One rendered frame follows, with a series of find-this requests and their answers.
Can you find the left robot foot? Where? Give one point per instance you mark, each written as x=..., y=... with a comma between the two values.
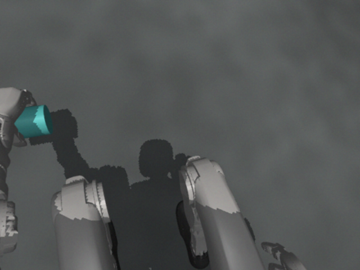
x=114, y=246

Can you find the right robot foot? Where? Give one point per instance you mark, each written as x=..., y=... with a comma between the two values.
x=199, y=262

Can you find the left robot arm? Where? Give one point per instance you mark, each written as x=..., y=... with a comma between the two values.
x=8, y=219

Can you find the left robot hand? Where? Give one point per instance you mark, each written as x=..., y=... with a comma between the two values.
x=12, y=104

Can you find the right robot hand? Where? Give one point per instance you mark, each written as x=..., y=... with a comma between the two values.
x=288, y=260

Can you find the can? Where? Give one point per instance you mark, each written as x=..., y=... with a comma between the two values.
x=34, y=121

